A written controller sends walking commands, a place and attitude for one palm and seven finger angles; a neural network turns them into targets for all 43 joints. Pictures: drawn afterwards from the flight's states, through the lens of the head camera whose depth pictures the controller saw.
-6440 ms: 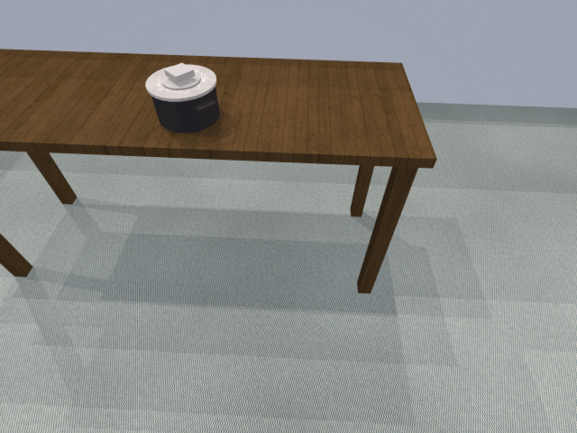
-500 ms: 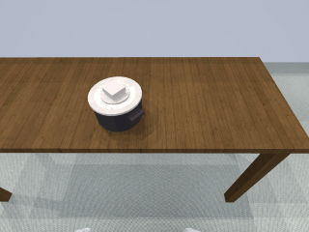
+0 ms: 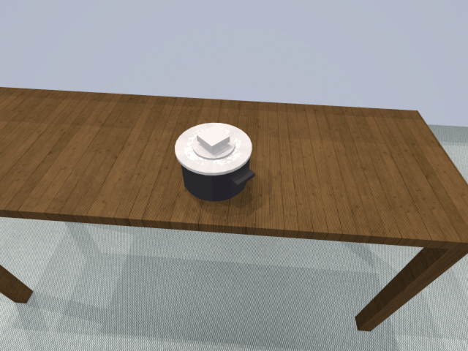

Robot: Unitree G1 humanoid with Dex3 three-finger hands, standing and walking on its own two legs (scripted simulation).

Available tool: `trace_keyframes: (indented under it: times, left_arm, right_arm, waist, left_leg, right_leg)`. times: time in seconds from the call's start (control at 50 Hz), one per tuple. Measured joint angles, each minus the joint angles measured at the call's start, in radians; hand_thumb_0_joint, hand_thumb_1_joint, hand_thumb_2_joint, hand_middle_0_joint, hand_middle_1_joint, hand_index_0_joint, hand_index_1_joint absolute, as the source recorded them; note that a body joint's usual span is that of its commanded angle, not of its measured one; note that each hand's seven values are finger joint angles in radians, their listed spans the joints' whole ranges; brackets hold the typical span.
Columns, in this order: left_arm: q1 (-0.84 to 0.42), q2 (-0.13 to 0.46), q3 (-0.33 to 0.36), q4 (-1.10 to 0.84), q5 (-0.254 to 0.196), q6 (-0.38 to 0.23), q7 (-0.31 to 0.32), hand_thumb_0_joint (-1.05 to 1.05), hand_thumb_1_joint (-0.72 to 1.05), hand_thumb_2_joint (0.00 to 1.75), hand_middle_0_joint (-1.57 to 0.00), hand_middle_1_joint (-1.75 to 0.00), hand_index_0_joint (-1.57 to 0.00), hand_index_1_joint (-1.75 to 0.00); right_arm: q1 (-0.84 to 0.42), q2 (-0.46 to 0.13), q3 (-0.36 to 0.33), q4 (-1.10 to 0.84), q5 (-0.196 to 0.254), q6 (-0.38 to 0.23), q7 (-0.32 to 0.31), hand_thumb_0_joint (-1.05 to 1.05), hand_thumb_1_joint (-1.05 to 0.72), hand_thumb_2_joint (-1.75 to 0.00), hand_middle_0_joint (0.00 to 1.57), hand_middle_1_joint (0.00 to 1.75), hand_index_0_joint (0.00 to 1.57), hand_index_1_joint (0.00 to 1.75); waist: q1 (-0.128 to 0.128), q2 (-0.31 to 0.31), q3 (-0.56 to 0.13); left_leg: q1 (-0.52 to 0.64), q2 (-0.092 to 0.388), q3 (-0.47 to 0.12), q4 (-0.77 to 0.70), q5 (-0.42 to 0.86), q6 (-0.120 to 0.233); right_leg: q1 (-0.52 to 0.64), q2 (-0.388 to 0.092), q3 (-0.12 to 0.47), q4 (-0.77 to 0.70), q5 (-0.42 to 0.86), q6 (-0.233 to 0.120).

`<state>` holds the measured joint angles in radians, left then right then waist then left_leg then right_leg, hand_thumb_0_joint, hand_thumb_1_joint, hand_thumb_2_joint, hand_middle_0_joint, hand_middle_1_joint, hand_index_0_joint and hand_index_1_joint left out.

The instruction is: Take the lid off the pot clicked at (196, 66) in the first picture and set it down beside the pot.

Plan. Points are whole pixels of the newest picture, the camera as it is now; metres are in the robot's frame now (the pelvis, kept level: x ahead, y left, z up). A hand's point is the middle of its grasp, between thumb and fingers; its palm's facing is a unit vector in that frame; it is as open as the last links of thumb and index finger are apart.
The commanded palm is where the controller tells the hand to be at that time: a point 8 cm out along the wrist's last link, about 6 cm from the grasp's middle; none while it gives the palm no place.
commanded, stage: come to a stop and stand still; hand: left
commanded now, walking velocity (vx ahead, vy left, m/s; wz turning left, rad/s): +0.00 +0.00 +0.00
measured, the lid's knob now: (213, 138) +0.53 +0.08 +0.08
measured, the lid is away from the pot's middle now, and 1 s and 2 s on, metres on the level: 0.00 0.00 0.00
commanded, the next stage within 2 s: look again from close up in 1.24 s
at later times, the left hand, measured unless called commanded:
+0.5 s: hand out of the picture +0.00 +0.23 -0.16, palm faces +0.00 -0.98 -0.18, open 7.3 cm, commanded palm none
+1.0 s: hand out of the picture +0.03 +0.24 -0.16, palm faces +0.01 -0.98 -0.17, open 7.3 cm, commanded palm none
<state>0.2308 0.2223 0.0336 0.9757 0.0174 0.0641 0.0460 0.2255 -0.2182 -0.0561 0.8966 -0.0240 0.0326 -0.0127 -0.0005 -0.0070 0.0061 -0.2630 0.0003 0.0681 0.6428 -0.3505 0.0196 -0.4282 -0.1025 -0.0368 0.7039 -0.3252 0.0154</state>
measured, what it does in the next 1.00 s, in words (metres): steps on the spot: right foot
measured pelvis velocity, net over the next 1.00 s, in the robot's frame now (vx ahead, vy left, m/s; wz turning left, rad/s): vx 0.03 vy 0.07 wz -0.02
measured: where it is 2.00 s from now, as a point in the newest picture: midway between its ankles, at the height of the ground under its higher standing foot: outside the picture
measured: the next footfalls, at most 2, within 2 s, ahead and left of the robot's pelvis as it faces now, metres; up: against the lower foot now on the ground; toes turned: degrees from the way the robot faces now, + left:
right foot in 0.18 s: +0.05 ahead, -0.08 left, +0.00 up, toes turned -1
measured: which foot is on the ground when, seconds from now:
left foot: down 0.00-1.00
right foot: up 0.00-0.16, down 0.18-1.00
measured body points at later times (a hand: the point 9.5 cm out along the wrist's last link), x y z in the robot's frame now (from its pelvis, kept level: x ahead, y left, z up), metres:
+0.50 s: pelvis -0.01 +0.06 +0.02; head +0.00 +0.06 +0.47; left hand +0.00 +0.28 -0.14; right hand -0.01 -0.17 -0.14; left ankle +0.00 +0.10 -0.72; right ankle +0.01 -0.07 -0.72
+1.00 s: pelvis +0.03 +0.07 +0.02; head +0.05 +0.08 +0.47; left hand +0.04 +0.29 -0.15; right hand +0.04 -0.15 -0.14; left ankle +0.00 +0.10 -0.72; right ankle +0.01 -0.07 -0.72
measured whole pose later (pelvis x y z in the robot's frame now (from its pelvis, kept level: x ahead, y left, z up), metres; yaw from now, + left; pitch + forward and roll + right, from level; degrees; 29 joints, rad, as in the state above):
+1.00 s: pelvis +0.03 +0.07 +0.02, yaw -1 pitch +0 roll -1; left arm 0.29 0.14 -0.01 1.09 0.01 0.01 0.04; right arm 0.29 -0.16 0.01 1.07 -0.01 -0.02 -0.04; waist 0.00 0.00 0.02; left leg -0.14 -0.09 0.11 0.42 -0.28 0.13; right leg -0.17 -0.03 0.01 0.46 -0.29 0.04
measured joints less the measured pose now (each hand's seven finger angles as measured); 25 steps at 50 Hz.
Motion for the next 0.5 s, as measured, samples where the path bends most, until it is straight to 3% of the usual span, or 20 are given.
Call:
trace_keyframes:
  times: [0.04,0.1,0.2,0.26,0.3,0.36,0.5]
  left_arm:
    - [0.029,0.001,0.000,0.001,0.000,0.012,-0.004,0.01,0.91,0.90,-0.20,-0.29,-0.20,-0.30]
    - [0.060,-0.002,-0.002,-0.006,0.001,0.008,-0.014,0.01,0.91,0.90,-0.20,-0.29,-0.20,-0.30]
    - [0.099,-0.018,-0.009,-0.016,0.006,-0.031,-0.015,0.01,0.91,0.90,-0.19,-0.29,-0.20,-0.30]
    - [0.121,-0.048,-0.027,-0.001,0.005,-0.036,-0.023,0.01,0.91,0.90,-0.19,-0.29,-0.20,-0.30]
    - [0.132,-0.059,-0.033,0.010,0.003,-0.038,-0.024,0.01,0.91,0.90,-0.19,-0.29,-0.20,-0.30]
    - [0.130,-0.070,-0.040,0.023,-0.001,-0.037,-0.026,0.01,0.91,0.90,-0.19,-0.29,-0.20,-0.30]
    - [0.087,-0.076,-0.041,0.042,0.001,-0.045,-0.021,0.02,0.93,0.90,-0.20,-0.30,-0.20,-0.30]
  right_arm:
    - [0.014,0.004,0.011,-0.008,-0.007,0.008,0.000,0.00,-0.91,-0.90,0.19,0.30,0.19,0.30]
    - [0.018,0.012,0.026,-0.011,-0.010,0.017,0.007,0.01,-0.91,-0.90,0.20,0.30,0.19,0.30]
    - [0.009,0.033,0.046,-0.011,0.001,0.015,0.007,0.01,-0.90,-0.90,0.20,0.30,0.20,0.30]
    - [0.016,0.027,0.034,-0.004,0.008,0.008,-0.001,0.00,-0.92,-0.90,0.20,0.30,0.20,0.30]
    - [0.034,0.028,0.036,0.010,0.009,-0.001,0.000,0.00,-0.93,-0.90,0.20,0.30,0.20,0.30]
    - [0.067,0.031,0.044,0.040,0.008,-0.014,0.000,0.00,-0.93,-0.90,0.20,0.30,0.20,0.30]
    - [0.110,0.042,0.058,0.107,0.009,-0.024,-0.009,0.01,-0.91,-0.90,0.20,0.30,0.20,0.30]
  waist:
    - [0.006,0.011,-0.020]
    - [0.009,0.030,-0.032]
    - [0.034,0.038,-0.008]
    - [0.010,0.060,0.011]
    - [0.002,0.050,0.013]
    - [0.000,0.031,0.010]
    - [-0.002,0.007,0.014]
  left_leg:
    - [0.014,-0.007,0.019,-0.006,0.005,0.022]
    - [0.011,-0.025,0.031,-0.027,0.023,0.039]
    - [-0.044,-0.052,0.053,-0.013,0.034,0.049]
    - [-0.036,-0.056,0.039,-0.052,0.059,0.034]
    - [-0.019,-0.062,0.041,-0.089,0.079,0.050]
    - [0.004,-0.064,0.047,-0.134,0.097,0.078]
    - [0.040,-0.079,0.049,-0.206,0.126,0.095]
  right_leg:
    - [-0.017,0.032,0.029,0.111,-0.067,-0.014]
    - [-0.005,0.071,0.037,0.190,-0.070,-0.022]
    - [0.092,0.099,0.043,-0.034,-0.019,-0.046]
    - [0.101,0.094,0.029,-0.070,0.024,-0.040]
    - [0.115,0.089,0.031,-0.101,0.042,-0.029]
    - [0.138,0.091,0.038,-0.149,0.064,-0.021]
    - [0.171,0.081,0.043,-0.213,0.089,-0.018]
